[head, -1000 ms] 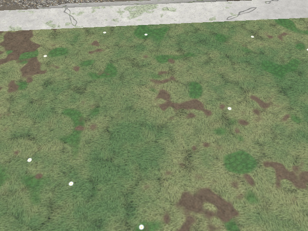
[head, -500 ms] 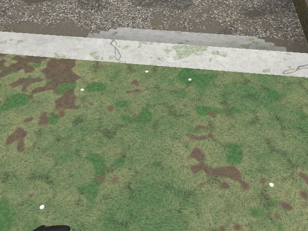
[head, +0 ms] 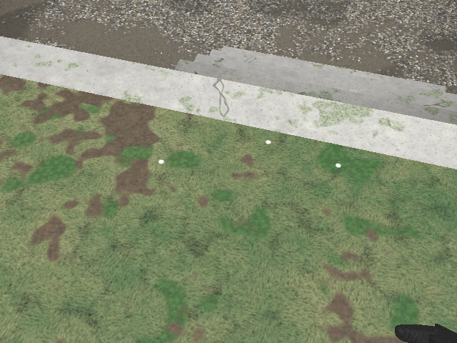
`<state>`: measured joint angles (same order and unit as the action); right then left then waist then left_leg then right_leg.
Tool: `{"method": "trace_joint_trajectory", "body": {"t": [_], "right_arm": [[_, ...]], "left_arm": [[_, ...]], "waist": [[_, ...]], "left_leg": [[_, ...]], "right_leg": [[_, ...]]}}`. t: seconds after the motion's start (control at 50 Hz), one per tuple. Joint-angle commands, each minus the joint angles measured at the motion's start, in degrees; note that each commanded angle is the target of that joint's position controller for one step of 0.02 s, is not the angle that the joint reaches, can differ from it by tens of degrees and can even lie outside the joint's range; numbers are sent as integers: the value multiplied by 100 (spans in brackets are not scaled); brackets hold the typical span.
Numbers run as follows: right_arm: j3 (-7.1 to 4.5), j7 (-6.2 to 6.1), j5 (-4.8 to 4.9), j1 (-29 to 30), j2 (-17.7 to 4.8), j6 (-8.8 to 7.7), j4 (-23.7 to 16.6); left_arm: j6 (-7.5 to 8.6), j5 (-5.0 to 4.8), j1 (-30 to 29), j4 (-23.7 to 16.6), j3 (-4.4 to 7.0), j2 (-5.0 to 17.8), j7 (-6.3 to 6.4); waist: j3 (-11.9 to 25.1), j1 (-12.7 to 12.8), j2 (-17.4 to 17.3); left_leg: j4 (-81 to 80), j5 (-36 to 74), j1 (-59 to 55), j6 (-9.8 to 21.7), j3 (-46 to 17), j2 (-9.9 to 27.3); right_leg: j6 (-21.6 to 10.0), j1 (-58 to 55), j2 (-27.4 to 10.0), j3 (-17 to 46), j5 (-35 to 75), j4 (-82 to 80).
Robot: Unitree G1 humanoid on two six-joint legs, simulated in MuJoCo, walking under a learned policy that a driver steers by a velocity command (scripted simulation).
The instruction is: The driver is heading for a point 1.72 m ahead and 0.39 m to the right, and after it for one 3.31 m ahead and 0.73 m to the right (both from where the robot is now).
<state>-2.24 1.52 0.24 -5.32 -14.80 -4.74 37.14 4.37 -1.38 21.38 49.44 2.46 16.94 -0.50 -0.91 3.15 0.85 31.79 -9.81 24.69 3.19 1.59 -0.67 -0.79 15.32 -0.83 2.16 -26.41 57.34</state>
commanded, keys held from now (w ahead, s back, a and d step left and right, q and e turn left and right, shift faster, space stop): w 0.96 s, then w+e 0.04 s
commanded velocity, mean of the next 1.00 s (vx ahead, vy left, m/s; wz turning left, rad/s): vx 0.50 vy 0.00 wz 0.01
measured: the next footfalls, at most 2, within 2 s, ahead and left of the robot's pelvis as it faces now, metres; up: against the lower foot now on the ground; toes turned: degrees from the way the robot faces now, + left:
right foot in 0.46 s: +0.41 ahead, -0.14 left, +0.00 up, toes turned -2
left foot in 0.98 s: +0.69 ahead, +0.11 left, +0.00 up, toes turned +2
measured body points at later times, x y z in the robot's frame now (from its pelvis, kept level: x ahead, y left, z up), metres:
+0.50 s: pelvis +0.27 -0.04 -0.01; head +0.31 -0.05 +0.44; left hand +0.49 +0.20 -0.09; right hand +0.26 -0.32 -0.14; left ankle +0.09 +0.09 -0.69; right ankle +0.37 -0.14 -0.73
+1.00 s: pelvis +0.53 +0.00 +0.00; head +0.56 +0.01 +0.44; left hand +0.52 +0.28 -0.14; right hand +0.75 -0.24 -0.08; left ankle +0.65 +0.10 -0.73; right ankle +0.37 -0.14 -0.72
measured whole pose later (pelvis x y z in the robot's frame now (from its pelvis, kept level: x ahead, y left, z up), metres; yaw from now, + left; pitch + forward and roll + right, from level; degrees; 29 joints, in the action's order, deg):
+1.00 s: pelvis +0.53 +0.00 +0.00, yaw +0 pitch +2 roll -2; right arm -2.1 2.0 0.3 -2.3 -14.7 -5.1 42.0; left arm 2.7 -0.9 21.9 52.2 3.6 17.2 0.1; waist -0.9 4.2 -0.2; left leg 29.7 -4.3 27.7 2.2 1.4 1.6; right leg 0.2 0.4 -0.6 -1.5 -25.4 26.0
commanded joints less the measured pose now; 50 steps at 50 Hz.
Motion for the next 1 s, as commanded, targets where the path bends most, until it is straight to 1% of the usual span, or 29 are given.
{"method": "trace_joint_trajectory", "body": {"t": [0.02,0.04,0.06,0.08,0.12,0.18,0.24,0.3,0.36,0.4,0.42,0.44,0.46,0.48,0.5,0.52,0.54,0.56,0.58,0.6,0.66,0.7,0.78,0.84,0.88,0.94,0.96,0.98,1.0], "right_arm": [[-244,-6,-9,-1130,-778,17,45],[-200,17,-44,-896,-638,-12,28],[-201,30,-59,-777,-625,-36,41],[-216,36,-44,-762,-642,-80,84],[-252,16,-33,-842,-750,-143,208],[-275,-59,-15,-1079,-840,-123,398],[-292,-110,27,-1342,-958,-77,562],[-310,-129,70,-1693,-1056,-19,778],[-331,-161,93,-1839,-1103,71,947],[-354,-188,97,-1789,-1170,130,1002],[-359,-201,99,-1675,-1214,159,999],[-315,-215,76,-1641,-1116,185,987],[-197,-235,-39,-1662,-871,172,844],[16,-173,-27,-2416,-153,39,766],[-95,-137,72,-2110,-703,-81,867],[-184,-107,206,-1540,-995,-150,690],[-165,-128,183,-1191,-938,-171,613],[-184,-148,86,-1011,-885,-152,582],[-204,-151,51,-1114,-826,-93,609],[-190,-151,52,-1240,-707,-26,650],[-151,-185,6,-1085,-510,105,602],[-134,-183,-17,-681,-472,104,494],[-79,-104,13,72,-355,33,345],[-68,-26,62,565,-382,-4,187],[-78,36,79,750,-445,-31,85],[-145,85,66,453,-629,-74,123],[-229,66,43,-68,-762,-80,280],[-378,9,11,-969,-1058,-84,544],[-507,-45,-104,-1808,-1588,-74,643]], "left_arm": [[204,-1,-542,-664,136,694,-7],[145,74,-524,-647,167,655,9],[81,80,-401,-611,153,545,3],[25,85,-320,-573,136,429,8],[-41,114,-485,-634,130,360,38],[-24,144,-1079,-806,95,259,26],[35,109,-1690,-954,39,145,-47],[76,60,-2221,-1144,21,166,-134],[118,47,-2471,-1313,32,249,-231],[142,58,-2253,-1290,73,366,-258],[151,75,-1845,-1189,138,481,-242],[147,96,-1014,-933,273,724,-193],[132,152,43,-735,396,1144,-128],[100,161,358,-624,489,1586,-135],[80,69,420,-636,349,1015,-133],[77,75,11,-688,272,817,-108],[68,105,-369,-749,235,715,-97],[69,144,-647,-770,195,570,-113],[93,201,-790,-787,151,439,-123],[119,198,-838,-771,155,423,-136],[193,142,-774,-630,211,593,-109],[172,136,-642,-533,239,677,-55],[114,81,-359,-360,257,790,5],[54,35,-37,-168,276,864,15],[-5,14,44,-71,295,897,33],[-89,-5,-69,-10,340,1000,73],[-119,-9,-184,-21,330,989,85],[-133,32,-121,-38,249,777,90],[-76,137,207,-204,84,315,73]], "waist": [[511,-629,-519],[317,-437,-553],[259,-291,-658],[256,-218,-660],[147,-171,-542],[-6,-320,-394],[-132,-553,-388],[-263,-758,-376],[-319,-749,-436],[-162,-578,-543],[92,-315,-589],[637,69,-496],[1516,439,31],[2229,87,1579],[2263,346,1154],[1351,311,826],[877,153,358],[503,-11,197],[420,-213,305],[398,-318,377],[175,-410,311],[37,-315,239],[-127,-51,239],[-240,135,246],[-302,137,282],[-122,-136,400],[178,-448,373],[794,-807,197],[1729,-926,-745]], "left_leg": [[-1672,-251,-2655,1125,-2452,1684],[-1864,149,-2118,1048,-2092,1484],[-2044,381,-1760,1046,-1875,1385],[-2168,651,-1563,1090,-1691,1336],[-2325,1101,-1429,1149,-1350,1297],[-2398,1418,-1564,1051,-962,1196],[-2420,1253,-1640,892,-674,1092],[-2306,1054,-2031,872,-706,1259],[-1984,1335,-2612,779,-806,1506],[-1632,2055,-2842,663,-808,1554],[-1147,2978,-2828,569,-682,1436],[-179,3552,-2565,421,-448,1138],[1519,2275,-1437,205,-191,813],[3566,-1547,973,-204,-166,-259],[4269,-2318,1666,-176,-915,-90],[4366,-1894,2052,-119,-821,203],[4101,-1376,1906,-114,-646,488],[3736,-1071,1698,-150,-577,647],[3517,-854,1325,-162,-622,788],[3358,-752,1080,-194,-607,817],[2761,-362,1139,-344,-517,881],[2099,281,1345,-406,-501,902],[725,1362,1100,-396,-322,705],[215,1424,1063,-354,-266,588],[-31,1148,1124,-240,-304,549],[-299,571,537,-8,-167,381],[-466,544,-235,114,10,204],[-409,645,-1665,302,-101,300],[-308,488,-3827,896,-1882,1694]], "right_leg": [[-72,2882,-522,136,519,1195],[-37,2565,-672,172,812,880],[7,2262,-720,169,996,750],[56,2114,-721,132,1124,652],[152,2233,-731,112,1519,303],[207,2449,-718,93,2426,-710],[161,2213,-549,-49,3175,-1758],[97,2196,-423,-108,3223,-2300],[-90,2280,-342,-93,2705,-2652],[-244,1827,-201,-214,2277,-2812],[-360,1163,-17,-394,2207,-2952],[-535,-50,89,-491,2353,-3002],[-912,-1851,-852,524,2759,-2741],[-1872,-3844,-2136,3270,1648,-3293],[-1830,-3864,-2132,3914,886,-3812],[-1556,-3148,-1937,3048,990,-3924],[-1402,-2330,-1705,2383,1498,-4028],[-1343,-1611,-1505,1937,2045,-4200],[-1289,-1159,-1347,1628,2358,-4371],[-1311,-894,-1278,1459,2472,-4543],[-1415,-512,-1230,975,2807,-4903],[-1357,-563,-1163,722,2841,-5022],[-1120,-660,-962,245,2724,-5057],[-1095,-1032,-1129,262,2565,-4923],[-1035,-1395,-1307,332,2621,-4743],[-873,-1729,-1431,360,3447,-4219],[-753,-1671,-1244,176,4309,-3596],[-581,-1149,-909,-13,4420,-2446],[-239,667,-300,-341,2689,-323]]}}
